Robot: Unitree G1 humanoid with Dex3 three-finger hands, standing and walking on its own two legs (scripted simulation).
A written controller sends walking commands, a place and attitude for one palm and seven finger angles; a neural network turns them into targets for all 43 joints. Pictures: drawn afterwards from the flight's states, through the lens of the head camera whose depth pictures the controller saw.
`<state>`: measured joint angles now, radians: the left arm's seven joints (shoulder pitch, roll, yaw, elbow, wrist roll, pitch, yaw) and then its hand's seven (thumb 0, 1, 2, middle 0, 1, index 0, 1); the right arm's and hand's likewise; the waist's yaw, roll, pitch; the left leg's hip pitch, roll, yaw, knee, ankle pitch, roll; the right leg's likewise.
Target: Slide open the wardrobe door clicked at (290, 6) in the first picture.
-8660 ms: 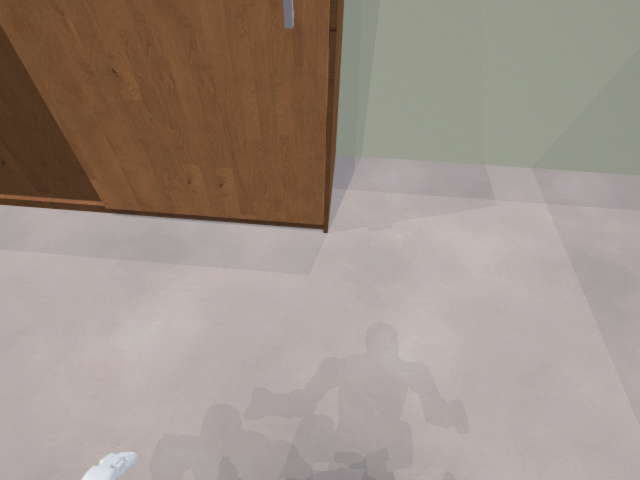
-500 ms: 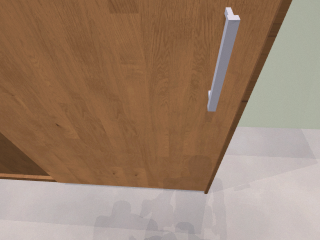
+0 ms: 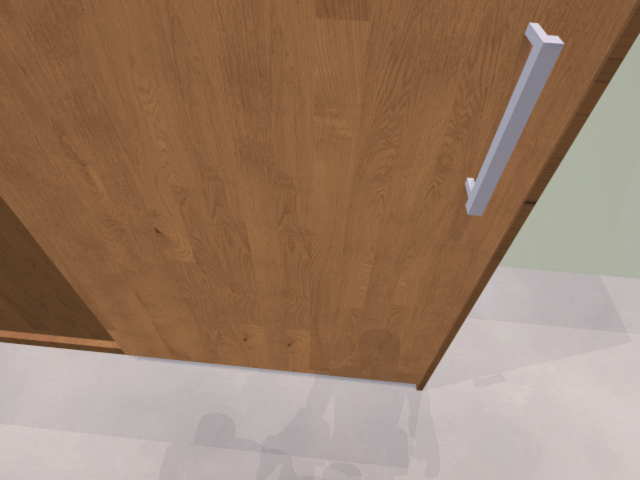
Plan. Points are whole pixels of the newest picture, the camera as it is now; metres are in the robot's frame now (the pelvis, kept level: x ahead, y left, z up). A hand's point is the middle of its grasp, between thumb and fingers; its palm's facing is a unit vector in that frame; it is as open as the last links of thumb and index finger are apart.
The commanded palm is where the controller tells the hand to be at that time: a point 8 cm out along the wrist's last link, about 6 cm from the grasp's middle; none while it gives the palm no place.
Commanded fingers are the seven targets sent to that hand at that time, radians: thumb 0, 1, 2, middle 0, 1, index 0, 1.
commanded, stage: come to a stop and stand still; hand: right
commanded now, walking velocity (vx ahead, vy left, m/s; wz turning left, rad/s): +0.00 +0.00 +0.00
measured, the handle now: (500, 131) +0.51 -0.19 +0.20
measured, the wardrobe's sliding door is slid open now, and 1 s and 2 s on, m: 0.00 0.00 0.00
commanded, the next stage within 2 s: look again from close up in 0.86 s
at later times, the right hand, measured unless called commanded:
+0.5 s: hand out of the picture -0.03 -0.18 -0.17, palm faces +0.02 +0.98 -0.19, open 7.4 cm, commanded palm none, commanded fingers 0.00 -0.90 -0.90 0.20 0.30 0.20 0.30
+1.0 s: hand out of the picture +0.03 -0.19 -0.16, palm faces +0.01 +0.98 -0.21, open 7.4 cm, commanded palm none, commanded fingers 0.00 -0.90 -0.90 0.20 0.30 0.20 0.30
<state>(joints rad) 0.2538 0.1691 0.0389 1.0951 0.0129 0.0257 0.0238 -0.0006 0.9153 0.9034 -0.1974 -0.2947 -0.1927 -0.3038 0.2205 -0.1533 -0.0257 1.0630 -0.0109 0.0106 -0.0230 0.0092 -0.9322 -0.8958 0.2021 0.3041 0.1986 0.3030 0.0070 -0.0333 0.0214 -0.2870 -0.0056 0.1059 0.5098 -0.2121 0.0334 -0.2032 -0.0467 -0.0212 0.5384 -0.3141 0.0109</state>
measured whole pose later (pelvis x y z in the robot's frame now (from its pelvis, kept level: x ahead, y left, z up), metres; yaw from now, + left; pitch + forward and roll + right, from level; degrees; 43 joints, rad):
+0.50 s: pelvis -0.01 -0.01 +0.00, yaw +1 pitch -1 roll +0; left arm 0.35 0.14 0.00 1.05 0.02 -0.01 0.02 0.00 0.91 0.90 -0.20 -0.29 -0.19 -0.30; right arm 0.34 -0.12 0.00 1.11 -0.02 -0.01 -0.03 0.01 -0.91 -0.90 0.20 0.30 0.20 0.30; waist 0.01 -0.03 0.00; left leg -0.30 0.03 0.08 0.52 -0.20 0.02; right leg -0.21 -0.01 -0.04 0.54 -0.31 -0.01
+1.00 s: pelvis +0.01 -0.02 +0.01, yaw +0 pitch -2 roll +0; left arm 0.28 0.18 -0.01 1.09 0.02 -0.03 0.02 0.00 0.91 0.90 -0.20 -0.29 -0.19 -0.30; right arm 0.25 -0.16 0.00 1.08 -0.01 -0.02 -0.02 0.01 -0.91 -0.90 0.20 0.30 0.20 0.30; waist 0.00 -0.01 0.05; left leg -0.23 0.04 0.07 0.46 -0.20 0.00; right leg -0.12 0.01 -0.04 0.43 -0.29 -0.02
